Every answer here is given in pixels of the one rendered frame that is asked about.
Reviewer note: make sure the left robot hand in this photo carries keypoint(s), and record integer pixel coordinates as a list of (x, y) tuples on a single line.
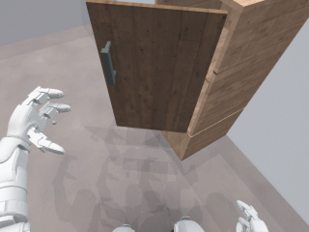
[(25, 117)]

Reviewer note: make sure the right robot hand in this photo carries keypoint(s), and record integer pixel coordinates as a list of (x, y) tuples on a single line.
[(252, 222)]

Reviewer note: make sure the robot right thigh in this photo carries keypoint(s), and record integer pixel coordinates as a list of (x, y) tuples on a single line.
[(186, 225)]

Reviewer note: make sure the left robot upper arm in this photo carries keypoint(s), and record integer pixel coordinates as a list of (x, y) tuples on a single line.
[(18, 227)]

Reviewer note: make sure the left robot forearm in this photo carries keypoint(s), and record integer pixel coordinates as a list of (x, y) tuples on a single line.
[(14, 154)]

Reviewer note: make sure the cupboard door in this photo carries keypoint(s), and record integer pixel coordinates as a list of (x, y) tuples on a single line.
[(161, 55)]

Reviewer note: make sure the right robot shin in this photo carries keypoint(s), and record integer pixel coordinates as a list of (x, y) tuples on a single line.
[(185, 218)]

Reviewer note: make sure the handle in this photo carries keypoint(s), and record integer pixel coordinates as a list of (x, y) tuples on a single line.
[(107, 63)]

